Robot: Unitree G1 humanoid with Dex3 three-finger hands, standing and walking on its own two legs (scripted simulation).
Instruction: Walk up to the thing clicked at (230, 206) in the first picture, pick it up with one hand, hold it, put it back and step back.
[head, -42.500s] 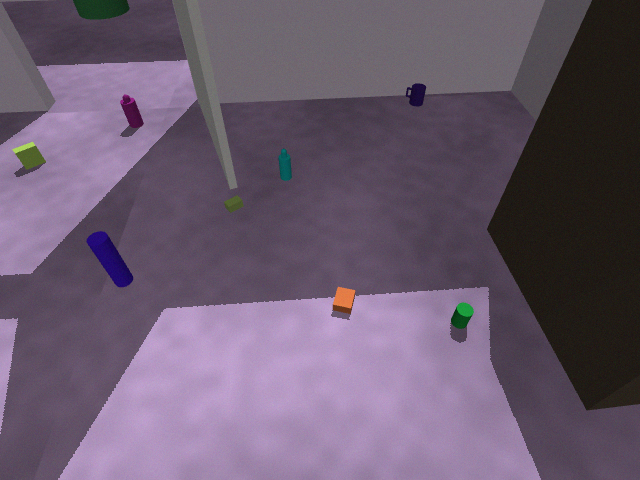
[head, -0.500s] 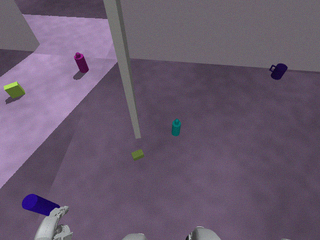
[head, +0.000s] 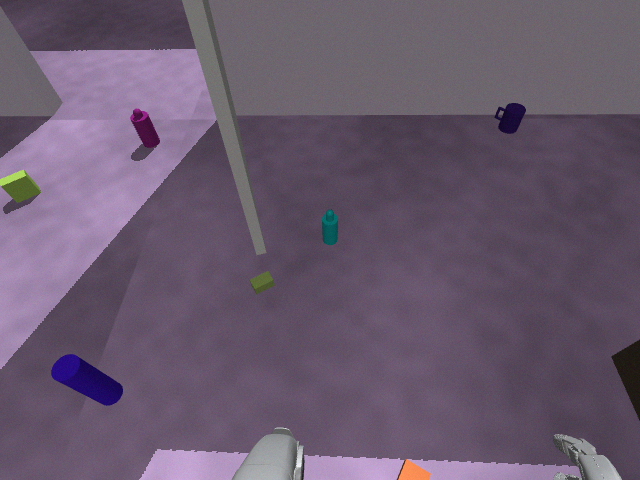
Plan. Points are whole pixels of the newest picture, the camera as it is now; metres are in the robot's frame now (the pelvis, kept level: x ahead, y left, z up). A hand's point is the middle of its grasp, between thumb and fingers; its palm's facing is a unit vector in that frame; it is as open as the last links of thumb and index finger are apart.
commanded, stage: step back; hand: left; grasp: from above
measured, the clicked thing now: (262, 282) +0.79 +0.28 -0.73
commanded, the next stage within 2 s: stand in 1.82 s
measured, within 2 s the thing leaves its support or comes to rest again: neither
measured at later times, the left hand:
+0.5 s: hand out of the picture -0.05 +0.26 -0.14, palm faces +0.04 -0.93 -0.37, open 7.3 cm
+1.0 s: hand out of the picture -0.28 +0.25 -0.13, palm faces +0.13 -0.90 -0.42, open 7.4 cm
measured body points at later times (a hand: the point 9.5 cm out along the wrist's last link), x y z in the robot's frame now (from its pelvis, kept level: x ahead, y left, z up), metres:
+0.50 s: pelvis -0.17 -0.01 +0.01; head -0.11 +0.01 +0.45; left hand -0.06 +0.31 -0.11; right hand -0.04 -0.32 -0.09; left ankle -0.10 +0.11 -0.72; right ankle -0.20 -0.16 -0.64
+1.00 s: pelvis -0.31 -0.05 +0.00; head -0.30 -0.05 +0.45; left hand -0.29 +0.29 -0.10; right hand -0.22 -0.35 -0.12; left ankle -0.31 +0.07 -0.72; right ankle -0.26 -0.16 -0.71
